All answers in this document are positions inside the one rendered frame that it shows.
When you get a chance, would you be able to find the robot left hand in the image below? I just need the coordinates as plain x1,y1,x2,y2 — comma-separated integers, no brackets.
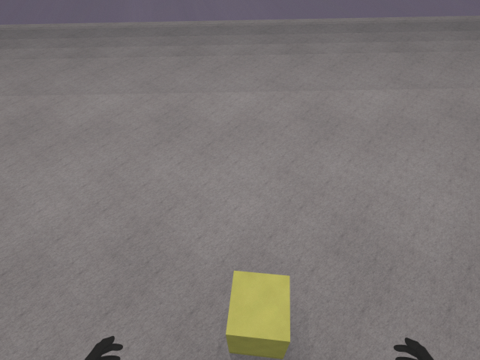
85,336,123,360

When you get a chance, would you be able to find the robot right hand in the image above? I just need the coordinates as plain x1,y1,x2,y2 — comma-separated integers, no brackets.
394,337,434,360

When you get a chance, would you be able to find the carton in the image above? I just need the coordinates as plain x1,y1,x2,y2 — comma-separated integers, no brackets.
226,271,290,359

